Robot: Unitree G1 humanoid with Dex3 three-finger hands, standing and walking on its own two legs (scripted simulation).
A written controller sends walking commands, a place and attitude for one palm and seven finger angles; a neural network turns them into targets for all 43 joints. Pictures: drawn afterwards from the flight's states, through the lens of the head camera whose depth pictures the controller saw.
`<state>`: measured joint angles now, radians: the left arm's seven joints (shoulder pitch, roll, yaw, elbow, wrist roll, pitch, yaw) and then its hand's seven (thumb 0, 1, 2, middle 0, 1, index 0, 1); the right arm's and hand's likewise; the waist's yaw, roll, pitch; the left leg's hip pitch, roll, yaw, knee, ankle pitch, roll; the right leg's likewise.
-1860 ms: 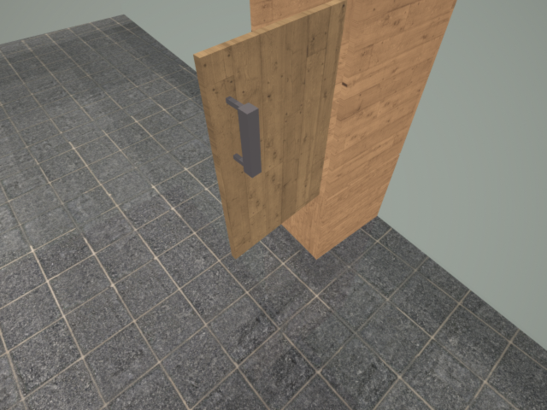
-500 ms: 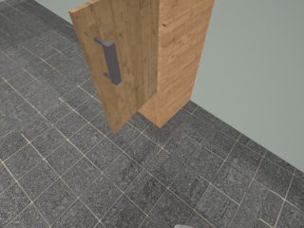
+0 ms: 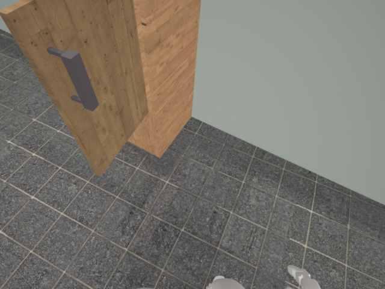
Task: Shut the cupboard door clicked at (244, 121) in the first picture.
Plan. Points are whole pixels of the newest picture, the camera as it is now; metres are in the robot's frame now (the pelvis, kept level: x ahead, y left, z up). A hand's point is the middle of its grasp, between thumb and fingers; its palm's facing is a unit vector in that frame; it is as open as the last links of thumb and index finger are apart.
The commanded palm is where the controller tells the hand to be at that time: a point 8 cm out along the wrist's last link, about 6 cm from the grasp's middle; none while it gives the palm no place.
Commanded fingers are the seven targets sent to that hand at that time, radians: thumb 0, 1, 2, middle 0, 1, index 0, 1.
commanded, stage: walk around to get in front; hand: left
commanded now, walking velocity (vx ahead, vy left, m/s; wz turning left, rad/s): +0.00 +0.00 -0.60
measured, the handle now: (73, 80) +0.51 +0.33 +0.09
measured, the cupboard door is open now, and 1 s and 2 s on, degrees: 96 96 96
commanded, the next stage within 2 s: none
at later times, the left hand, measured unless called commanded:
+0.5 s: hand (132, 280) +0.15 +0.15 -0.17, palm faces -0.29 -0.93 -0.22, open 7.4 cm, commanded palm none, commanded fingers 0.00 0.90 0.90 -0.20 -0.30 -0.20 -0.30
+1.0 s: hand (171, 269) +0.18 +0.06 -0.16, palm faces -0.54 -0.81 -0.25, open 7.4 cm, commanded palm none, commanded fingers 0.00 0.90 0.90 -0.20 -0.30 -0.20 -0.30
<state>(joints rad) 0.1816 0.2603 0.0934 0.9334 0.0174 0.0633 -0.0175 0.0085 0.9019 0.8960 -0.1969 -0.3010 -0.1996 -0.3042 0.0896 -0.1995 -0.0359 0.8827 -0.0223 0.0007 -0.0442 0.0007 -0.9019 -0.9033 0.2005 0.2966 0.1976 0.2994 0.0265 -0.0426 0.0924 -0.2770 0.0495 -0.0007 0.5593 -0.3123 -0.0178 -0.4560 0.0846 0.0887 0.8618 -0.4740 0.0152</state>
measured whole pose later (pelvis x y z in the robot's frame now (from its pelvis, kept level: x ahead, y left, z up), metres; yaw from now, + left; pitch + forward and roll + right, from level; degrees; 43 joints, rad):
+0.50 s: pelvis +0.00 -0.02 -0.01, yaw -18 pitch +2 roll +0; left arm 0.15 0.25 0.07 0.90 0.01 0.08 -0.02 0.01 0.90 0.90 -0.20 -0.30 -0.20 -0.30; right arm 0.20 -0.25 -0.04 0.89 -0.02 0.01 -0.04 0.00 -0.90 -0.90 0.20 0.30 0.20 0.30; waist -0.02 -0.02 0.09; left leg -0.33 0.07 0.05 0.61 -0.32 -0.02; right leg -0.45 0.06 0.07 0.75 -0.40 0.00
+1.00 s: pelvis +0.00 -0.07 +0.01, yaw -35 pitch +2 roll +1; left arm 0.18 0.22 0.07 0.92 0.02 0.04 0.00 0.01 0.90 0.90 -0.20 -0.30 -0.20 -0.30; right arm 0.10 -0.22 -0.05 0.88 0.00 0.04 -0.02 0.00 -0.90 -0.90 0.20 0.30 0.20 0.30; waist 0.00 -0.03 0.10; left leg -0.42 0.04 0.03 0.82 -0.41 -0.07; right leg -0.29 0.06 0.10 0.53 -0.26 -0.05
